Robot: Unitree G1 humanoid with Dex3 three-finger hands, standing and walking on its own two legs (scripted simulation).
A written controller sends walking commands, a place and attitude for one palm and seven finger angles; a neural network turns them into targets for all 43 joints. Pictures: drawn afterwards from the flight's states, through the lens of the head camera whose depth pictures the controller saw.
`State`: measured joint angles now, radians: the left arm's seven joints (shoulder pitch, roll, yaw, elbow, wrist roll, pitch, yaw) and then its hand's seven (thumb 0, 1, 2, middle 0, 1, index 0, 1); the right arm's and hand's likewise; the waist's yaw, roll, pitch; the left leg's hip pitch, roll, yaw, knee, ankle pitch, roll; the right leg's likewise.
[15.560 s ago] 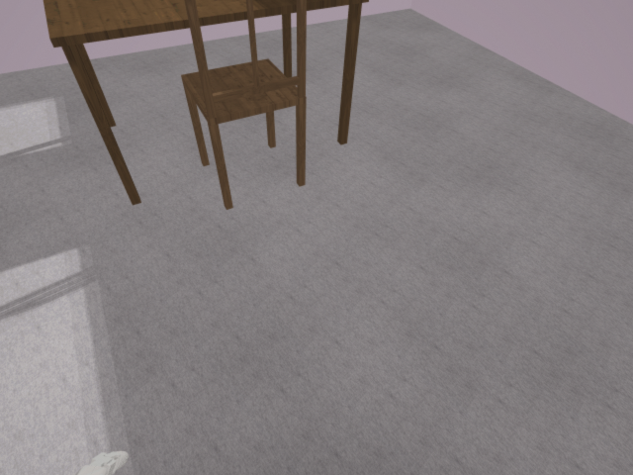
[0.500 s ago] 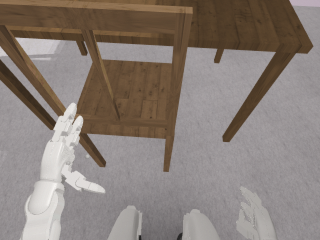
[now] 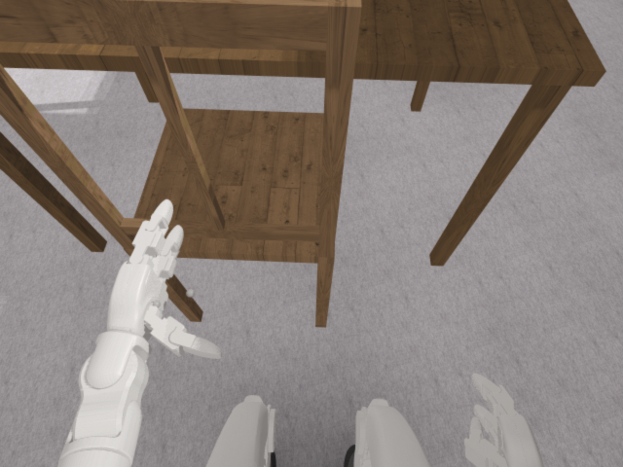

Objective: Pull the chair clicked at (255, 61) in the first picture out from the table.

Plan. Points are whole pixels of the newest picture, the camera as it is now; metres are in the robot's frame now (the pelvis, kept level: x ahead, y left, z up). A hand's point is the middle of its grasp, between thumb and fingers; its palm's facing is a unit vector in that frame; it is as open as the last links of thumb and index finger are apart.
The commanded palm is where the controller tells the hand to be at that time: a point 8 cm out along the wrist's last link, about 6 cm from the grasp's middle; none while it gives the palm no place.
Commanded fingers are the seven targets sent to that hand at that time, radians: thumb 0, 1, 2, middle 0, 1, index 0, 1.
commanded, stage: aim the fingers beside a spindle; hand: left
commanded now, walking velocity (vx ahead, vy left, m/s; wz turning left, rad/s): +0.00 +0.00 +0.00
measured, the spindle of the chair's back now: (193, 160) +0.49 +0.18 +0.07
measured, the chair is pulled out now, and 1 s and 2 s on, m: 0.00 0.00 0.00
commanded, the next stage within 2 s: none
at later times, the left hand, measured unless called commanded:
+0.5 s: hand (180, 275) +0.33 +0.18 +0.04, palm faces +0.01 -1.00 -0.06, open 16.9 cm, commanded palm +0.31 +0.22 +0.03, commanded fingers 0.00 -0.50 0.30 -0.06 -0.08 -0.06 -0.08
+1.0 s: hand (212, 294) +0.32 +0.14 +0.01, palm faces -0.11 -0.99 +0.00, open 17.0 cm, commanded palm +0.31 +0.21 +0.03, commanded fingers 0.00 -0.50 0.30 -0.06 -0.08 -0.06 -0.08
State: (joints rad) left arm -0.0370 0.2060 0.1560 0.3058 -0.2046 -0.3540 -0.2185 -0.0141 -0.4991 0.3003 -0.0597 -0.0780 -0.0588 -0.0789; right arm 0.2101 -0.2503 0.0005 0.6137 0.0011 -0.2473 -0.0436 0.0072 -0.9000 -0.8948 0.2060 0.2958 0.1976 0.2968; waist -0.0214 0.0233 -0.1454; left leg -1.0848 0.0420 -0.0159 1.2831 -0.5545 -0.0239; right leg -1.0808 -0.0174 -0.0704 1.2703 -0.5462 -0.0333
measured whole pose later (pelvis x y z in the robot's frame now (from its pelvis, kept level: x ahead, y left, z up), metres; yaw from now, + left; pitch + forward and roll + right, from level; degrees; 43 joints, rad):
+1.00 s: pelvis +0.00 +0.01 +0.00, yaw +0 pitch +21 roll -1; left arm -0.09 0.17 0.07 0.36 -0.17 -0.35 -0.19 -0.01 -0.50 0.30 -0.06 -0.08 -0.05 -0.08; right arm 0.20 -0.24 0.01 0.61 0.00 -0.18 -0.03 0.01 -0.90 -0.89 0.21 0.30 0.20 0.30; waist -0.02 0.03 -0.16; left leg -1.12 0.03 -0.01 1.31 -0.56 -0.01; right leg -1.11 -0.03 -0.07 1.28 -0.55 -0.02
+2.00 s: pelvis -0.01 +0.01 -0.01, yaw +0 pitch +21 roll -1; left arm -0.11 0.20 0.13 0.40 -0.18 -0.33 -0.19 -0.01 -0.50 0.30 -0.06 -0.08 -0.06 -0.08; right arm 0.20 -0.24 0.01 0.60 0.01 -0.17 -0.02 0.01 -0.90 -0.89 0.21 0.30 0.20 0.30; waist -0.02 0.03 -0.16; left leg -1.12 0.03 -0.01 1.31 -0.56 -0.01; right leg -1.11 -0.02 -0.06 1.29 -0.54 -0.02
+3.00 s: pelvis +0.00 +0.01 +0.00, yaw +0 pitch +21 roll -1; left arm -0.16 0.21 0.11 0.45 -0.19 -0.33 -0.20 -0.01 -0.50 0.30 -0.05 -0.08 -0.05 -0.08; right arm 0.21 -0.25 0.02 0.62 0.02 -0.17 -0.02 0.01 -0.90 -0.89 0.21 0.30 0.20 0.30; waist -0.01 0.04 -0.16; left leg -1.12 0.03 -0.02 1.31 -0.56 -0.01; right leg -1.11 -0.02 -0.07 1.29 -0.55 -0.02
